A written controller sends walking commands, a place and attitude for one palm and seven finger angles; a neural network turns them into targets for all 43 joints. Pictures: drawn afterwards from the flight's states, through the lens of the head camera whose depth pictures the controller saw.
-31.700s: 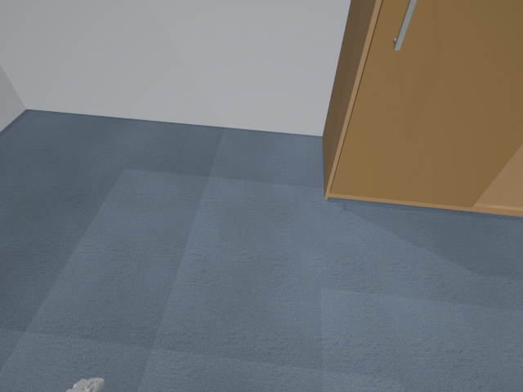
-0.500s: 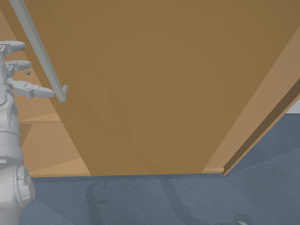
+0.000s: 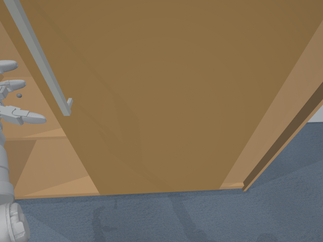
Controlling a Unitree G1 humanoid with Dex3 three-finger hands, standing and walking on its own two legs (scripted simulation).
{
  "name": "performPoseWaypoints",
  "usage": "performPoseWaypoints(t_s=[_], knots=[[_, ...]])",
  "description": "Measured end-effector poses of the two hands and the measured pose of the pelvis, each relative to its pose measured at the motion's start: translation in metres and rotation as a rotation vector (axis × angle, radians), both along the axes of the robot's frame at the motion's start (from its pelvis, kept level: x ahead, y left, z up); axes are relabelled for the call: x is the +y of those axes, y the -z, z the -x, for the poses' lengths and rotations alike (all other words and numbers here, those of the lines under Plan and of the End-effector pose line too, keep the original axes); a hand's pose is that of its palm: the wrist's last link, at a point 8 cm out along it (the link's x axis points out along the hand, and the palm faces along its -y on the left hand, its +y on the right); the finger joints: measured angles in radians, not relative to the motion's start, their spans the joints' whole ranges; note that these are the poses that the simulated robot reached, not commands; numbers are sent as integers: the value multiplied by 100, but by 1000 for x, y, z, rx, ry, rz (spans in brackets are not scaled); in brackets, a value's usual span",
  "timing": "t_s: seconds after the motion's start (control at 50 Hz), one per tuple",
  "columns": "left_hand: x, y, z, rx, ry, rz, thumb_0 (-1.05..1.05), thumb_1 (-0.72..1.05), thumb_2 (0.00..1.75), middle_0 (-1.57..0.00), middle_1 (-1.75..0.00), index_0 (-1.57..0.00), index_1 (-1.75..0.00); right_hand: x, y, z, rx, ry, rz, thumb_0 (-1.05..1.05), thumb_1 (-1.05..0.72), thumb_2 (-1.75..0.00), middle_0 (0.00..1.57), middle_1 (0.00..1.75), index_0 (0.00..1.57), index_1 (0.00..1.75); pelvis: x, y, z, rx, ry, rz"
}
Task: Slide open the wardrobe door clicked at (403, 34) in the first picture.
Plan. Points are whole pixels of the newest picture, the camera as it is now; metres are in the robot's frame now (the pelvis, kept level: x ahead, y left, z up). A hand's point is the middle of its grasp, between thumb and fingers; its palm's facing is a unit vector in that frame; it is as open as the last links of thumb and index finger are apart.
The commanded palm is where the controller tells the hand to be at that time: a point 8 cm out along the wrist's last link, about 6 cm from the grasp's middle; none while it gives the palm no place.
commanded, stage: slip the hand off the handle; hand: left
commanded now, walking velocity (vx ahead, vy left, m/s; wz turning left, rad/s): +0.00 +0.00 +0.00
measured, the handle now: (48, 63) +0.47 +0.29 +0.21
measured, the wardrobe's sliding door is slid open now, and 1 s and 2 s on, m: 0.53 0.53 0.53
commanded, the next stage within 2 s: draw the hand back to the body in 0.56 s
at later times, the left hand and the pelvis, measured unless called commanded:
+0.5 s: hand out of the picture +0.28 +0.33 +0.18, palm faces +0.45 -0.88 -0.16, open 14.7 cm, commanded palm +0.25 +0.36 +0.19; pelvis -0.02 -0.01 +0.00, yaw +3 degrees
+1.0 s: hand out of the picture +0.24 +0.31 +0.19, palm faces +0.16 -0.99 -0.03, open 14.7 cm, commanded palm +0.21 +0.35 +0.18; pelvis -0.01 -0.01 +0.00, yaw +1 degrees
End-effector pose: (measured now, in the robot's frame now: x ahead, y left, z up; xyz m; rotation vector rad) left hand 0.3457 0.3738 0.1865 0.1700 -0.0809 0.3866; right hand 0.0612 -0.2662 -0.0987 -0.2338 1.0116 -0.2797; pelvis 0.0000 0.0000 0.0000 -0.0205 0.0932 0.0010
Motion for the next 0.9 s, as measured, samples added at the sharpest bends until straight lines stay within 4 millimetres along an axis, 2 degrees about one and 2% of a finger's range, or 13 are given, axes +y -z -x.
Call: performPoseWaypoints(t_s=[0.1,0.24,0.34,0.42,0.54,0.7,0.8,0.9], knots=[[5,5,27,11,-47,-7,-1,-54,20,-26,-115,-25,-115,7,-5,-21,-71,-32,-8,1,-90,-90,20,30,20,30,0,0,2,-19,-3,-2],[-2,-5,66,-55,-44,-36,-1,-55,20,-25,-115,-25,-115,20,-16,-63,-194,-121,-10,1,-90,-90,20,30,20,30,0,-1,9,-54,-27,0],[-2,-2,85,-18,-51,-3,-1,-55,20,-26,-115,-25,-115,29,-26,-88,-282,-168,-21,1,-90,-90,20,30,20,30,-3,-1,14,-74,-41,-2],[-1,0,99,3,-77,-3,-1,-55,20,-26,-115,-25,-115,34,-33,-99,-330,-199,-28,1,-90,-90,20,30,20,30,-6,-2,18,-85,-48,-3],[-8,-3,110,-33,-65,-22,-1,-55,20,-25,-115,-25,-115,36,-33,-98,-339,-230,-28,1,-90,-90,20,30,20,30,-10,-2,24,-101,-59,-3],[-15,-5,98,-7,-51,-25,-1,-55,20,-25,-115,-25,-115,27,-21,-76,-286,-205,-28,1,-90,-90,20,30,20,30,-14,-2,27,-98,-57,-3],[-26,-2,91,13,157,105,-1,-55,20,-25,-115,-25,-115,17,-20,-63,-281,-145,-31,2,-90,-90,20,30,20,30,-14,-4,21,-111,-41,-6],[-24,-3,102,29,278,146,-1,-54,20,-25,-115,-25,-115,9,-31,-65,-354,-112,-26,2,-90,-90,20,30,20,30,-11,-4,15,-123,-16,-7]])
